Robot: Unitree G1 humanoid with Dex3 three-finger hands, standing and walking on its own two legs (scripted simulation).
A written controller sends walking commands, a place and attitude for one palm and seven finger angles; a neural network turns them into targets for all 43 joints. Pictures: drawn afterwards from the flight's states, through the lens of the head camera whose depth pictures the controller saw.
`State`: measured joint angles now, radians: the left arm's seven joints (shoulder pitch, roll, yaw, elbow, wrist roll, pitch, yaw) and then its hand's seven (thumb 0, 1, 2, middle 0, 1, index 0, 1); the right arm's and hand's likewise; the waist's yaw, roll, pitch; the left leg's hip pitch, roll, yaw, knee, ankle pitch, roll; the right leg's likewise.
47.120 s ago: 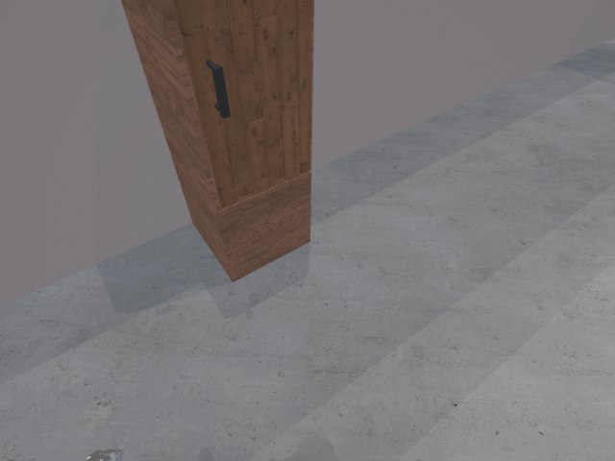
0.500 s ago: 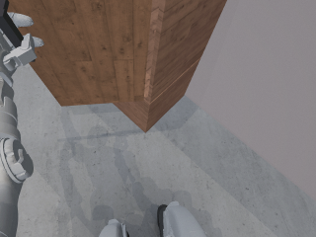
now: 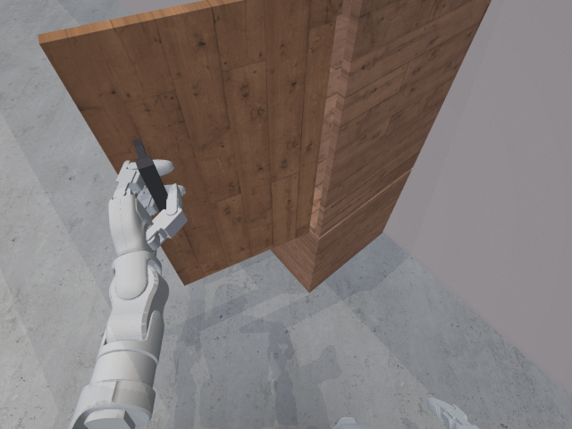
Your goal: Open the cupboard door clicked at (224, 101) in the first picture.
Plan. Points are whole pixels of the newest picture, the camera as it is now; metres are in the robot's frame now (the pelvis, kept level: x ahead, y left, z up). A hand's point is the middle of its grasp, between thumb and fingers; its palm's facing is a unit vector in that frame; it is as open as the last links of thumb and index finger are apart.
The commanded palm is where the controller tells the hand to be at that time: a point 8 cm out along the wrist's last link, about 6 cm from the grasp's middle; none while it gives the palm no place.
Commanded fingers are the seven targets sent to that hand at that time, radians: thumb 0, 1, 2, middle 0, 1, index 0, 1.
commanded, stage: pull the door open along its arc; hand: left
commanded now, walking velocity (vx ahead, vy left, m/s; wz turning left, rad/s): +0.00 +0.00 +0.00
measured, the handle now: (155, 182) +0.44 +0.20 +0.08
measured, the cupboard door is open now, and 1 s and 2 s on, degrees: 76 100 100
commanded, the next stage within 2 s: open thumb and fingers to let go in 0.32 s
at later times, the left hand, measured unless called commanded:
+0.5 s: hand (245, 263) +0.31 +0.06 +0.08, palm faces +0.46 -0.89 -0.04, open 6.2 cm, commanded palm +0.27 +0.10 +0.07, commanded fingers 0.00 0.55 0.75 -0.38 -1.31 -0.38 -1.31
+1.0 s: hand (245, 265) +0.31 +0.06 +0.08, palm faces +0.43 -0.90 -0.02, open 13.4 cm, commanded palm +0.27 +0.11 +0.07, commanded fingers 0.00 -0.50 0.30 -0.23 -0.80 -0.23 -0.80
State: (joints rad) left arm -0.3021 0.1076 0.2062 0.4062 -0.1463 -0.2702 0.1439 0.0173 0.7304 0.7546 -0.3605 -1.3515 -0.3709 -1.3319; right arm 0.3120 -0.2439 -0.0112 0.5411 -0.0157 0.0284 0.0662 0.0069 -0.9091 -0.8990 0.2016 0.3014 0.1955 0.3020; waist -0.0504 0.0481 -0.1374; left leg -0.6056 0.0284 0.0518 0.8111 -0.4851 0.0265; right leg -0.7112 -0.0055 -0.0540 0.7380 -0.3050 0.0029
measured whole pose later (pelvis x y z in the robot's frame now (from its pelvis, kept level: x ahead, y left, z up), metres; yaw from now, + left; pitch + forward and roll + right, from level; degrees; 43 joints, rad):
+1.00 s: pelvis -0.03 -0.05 +0.00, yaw +3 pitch +8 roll +1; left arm -0.17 -0.08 -0.07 0.33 0.04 -0.22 0.53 0.00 -0.36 0.36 -0.29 -1.14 -0.28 -1.14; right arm 0.20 -0.20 0.00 0.64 -0.07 -0.01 -0.03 0.01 -0.91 -0.90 0.20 0.30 0.20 0.30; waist 0.00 0.04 -0.09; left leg -0.49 0.02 0.00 0.78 -0.43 -0.03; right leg -0.61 -0.02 -0.10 0.78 -0.31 -0.06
